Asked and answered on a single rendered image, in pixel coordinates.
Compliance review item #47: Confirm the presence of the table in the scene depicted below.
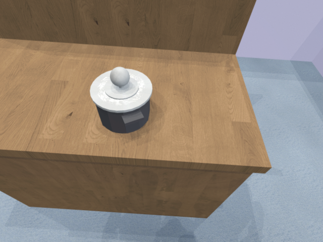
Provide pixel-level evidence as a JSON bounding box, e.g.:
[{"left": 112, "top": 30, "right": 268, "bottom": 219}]
[{"left": 0, "top": 0, "right": 272, "bottom": 218}]

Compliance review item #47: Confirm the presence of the lid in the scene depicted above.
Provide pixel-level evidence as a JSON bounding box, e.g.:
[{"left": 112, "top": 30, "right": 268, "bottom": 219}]
[{"left": 90, "top": 69, "right": 152, "bottom": 113}]

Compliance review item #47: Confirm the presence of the knob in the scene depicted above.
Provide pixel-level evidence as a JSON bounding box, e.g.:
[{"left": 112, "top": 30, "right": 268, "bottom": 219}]
[{"left": 110, "top": 67, "right": 130, "bottom": 87}]

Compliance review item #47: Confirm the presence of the pot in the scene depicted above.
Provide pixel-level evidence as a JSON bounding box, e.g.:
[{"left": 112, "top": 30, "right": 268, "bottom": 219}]
[{"left": 96, "top": 99, "right": 150, "bottom": 134}]

